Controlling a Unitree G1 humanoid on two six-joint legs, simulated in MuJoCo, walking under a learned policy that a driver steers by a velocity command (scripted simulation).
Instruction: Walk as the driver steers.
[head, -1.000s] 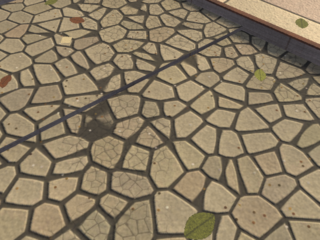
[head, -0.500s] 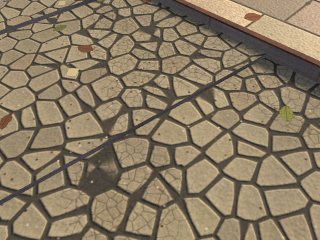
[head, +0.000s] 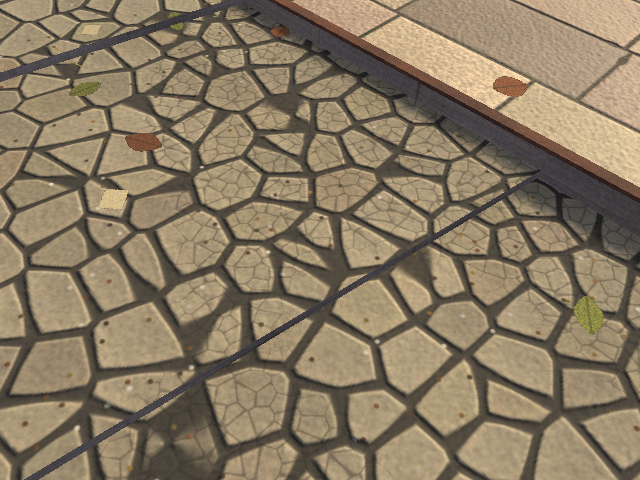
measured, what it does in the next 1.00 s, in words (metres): walks ahead: right foot, then left foot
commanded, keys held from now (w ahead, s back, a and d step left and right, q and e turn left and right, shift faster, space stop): w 0.78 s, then w+e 0.22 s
